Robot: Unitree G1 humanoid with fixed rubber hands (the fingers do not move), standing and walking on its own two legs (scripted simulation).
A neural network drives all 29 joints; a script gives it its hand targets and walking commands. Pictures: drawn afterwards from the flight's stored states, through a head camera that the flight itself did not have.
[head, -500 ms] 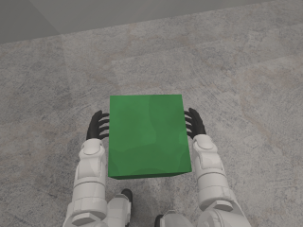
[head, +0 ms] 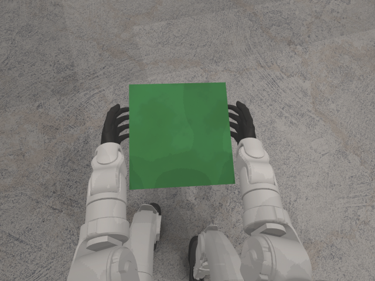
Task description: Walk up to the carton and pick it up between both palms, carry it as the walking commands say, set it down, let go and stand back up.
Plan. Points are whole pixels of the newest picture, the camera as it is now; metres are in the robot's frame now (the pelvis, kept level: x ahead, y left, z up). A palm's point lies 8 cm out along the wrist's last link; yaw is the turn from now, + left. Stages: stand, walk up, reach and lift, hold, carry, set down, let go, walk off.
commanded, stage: set down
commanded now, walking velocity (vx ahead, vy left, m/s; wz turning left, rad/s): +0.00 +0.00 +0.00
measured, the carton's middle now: (178, 144) +0.40 +0.05 -0.14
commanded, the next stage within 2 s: none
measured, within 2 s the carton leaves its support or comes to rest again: neither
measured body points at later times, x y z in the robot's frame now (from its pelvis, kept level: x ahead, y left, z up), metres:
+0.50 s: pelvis -0.02 +0.01 -0.08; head +0.21 +0.05 +0.31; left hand +0.41 +0.20 -0.16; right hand +0.45 -0.09 -0.15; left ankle +0.13 +0.12 -0.64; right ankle +0.01 -0.10 -0.64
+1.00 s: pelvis -0.03 +0.00 -0.15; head +0.25 +0.03 +0.21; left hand +0.44 +0.20 -0.25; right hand +0.48 -0.09 -0.24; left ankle +0.13 +0.12 -0.64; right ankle +0.01 -0.10 -0.64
